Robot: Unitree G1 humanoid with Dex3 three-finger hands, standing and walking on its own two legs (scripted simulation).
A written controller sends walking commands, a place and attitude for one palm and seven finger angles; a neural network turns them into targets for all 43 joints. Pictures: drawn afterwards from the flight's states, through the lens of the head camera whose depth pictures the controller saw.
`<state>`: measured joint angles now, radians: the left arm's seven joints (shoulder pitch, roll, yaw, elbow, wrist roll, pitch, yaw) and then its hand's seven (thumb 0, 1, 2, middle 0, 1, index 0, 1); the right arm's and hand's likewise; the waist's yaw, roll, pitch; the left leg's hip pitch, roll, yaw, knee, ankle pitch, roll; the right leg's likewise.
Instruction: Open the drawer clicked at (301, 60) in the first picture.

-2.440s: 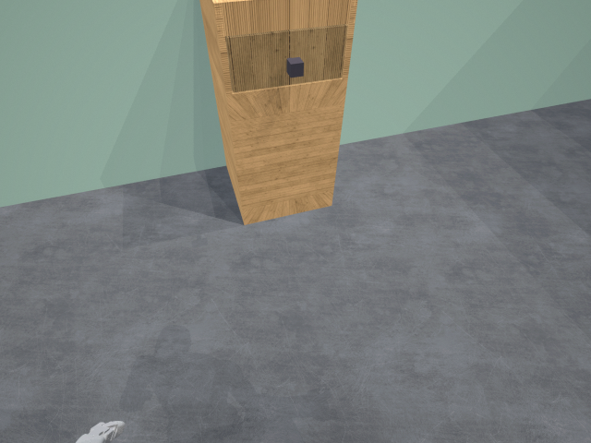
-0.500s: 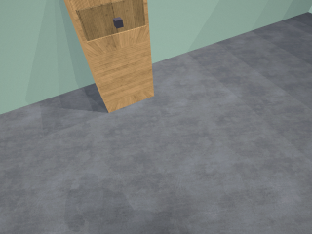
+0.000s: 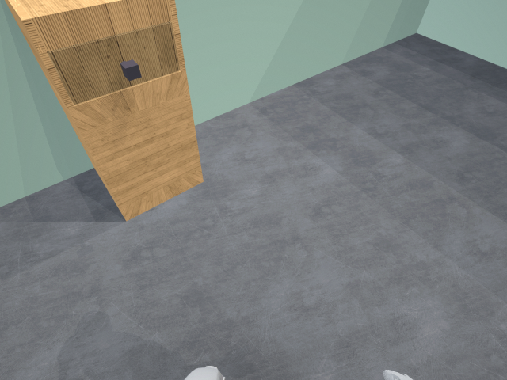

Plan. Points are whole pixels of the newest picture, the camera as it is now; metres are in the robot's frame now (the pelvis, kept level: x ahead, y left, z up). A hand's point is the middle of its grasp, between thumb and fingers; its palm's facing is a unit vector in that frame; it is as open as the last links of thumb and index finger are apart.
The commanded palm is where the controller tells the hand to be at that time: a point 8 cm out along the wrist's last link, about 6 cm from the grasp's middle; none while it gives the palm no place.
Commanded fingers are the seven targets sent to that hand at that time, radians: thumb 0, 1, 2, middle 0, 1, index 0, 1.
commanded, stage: walk to a spot facing it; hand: left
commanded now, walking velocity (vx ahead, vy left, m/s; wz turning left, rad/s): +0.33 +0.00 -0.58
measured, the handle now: (128, 67) +0.96 +0.55 -0.04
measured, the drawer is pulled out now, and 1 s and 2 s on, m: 0.00 0.00 0.00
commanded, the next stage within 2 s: turn to face it in 1.64 s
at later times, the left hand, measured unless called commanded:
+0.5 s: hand (170, 278) +0.33 +0.24 -0.18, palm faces -0.30 -0.94 -0.16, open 7.4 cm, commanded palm none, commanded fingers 0.00 0.90 0.90 -0.20 -0.30 -0.20 -0.30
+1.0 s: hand (221, 205) +0.53 +0.16 -0.16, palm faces -0.52 -0.81 -0.28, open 7.3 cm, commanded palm none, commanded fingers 0.00 0.90 0.90 -0.20 -0.30 -0.20 -0.30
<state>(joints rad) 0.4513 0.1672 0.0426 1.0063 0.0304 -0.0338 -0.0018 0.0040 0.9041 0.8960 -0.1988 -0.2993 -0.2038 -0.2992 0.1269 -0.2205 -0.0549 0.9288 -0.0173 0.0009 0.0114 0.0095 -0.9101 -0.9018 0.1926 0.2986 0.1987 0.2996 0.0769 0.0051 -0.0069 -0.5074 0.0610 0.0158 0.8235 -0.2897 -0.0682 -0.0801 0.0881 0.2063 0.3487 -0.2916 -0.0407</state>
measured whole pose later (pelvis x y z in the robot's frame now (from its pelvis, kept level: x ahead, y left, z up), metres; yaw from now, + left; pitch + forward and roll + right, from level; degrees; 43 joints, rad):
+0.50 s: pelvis +0.19 +0.08 -0.01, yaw -20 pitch +0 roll -2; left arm 0.18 0.22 0.10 0.95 0.03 0.05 -0.04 0.00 0.91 0.90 -0.19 -0.30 -0.19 -0.30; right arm 0.49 -0.15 -0.02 1.08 -0.02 -0.08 -0.05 0.00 -0.92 -0.90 0.19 0.30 0.20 0.30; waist -0.02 -0.04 0.05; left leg 0.04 0.00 0.34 0.35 -0.40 0.06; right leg -0.68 -0.03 -0.05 1.16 -0.13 0.00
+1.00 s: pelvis +0.40 +0.00 +0.00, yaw -37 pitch +1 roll +2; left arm 0.33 0.19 0.06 0.99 0.02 -0.06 -0.01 0.00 0.92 0.90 -0.20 -0.30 -0.20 -0.30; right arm 0.13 -0.21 -0.06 0.90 -0.03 -0.03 0.00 0.01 -0.94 -0.90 0.19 0.30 0.20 0.30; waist 0.01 0.03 0.04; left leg -0.64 0.18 0.01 1.00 -0.20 -0.08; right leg -0.11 0.07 0.01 0.43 -0.35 -0.10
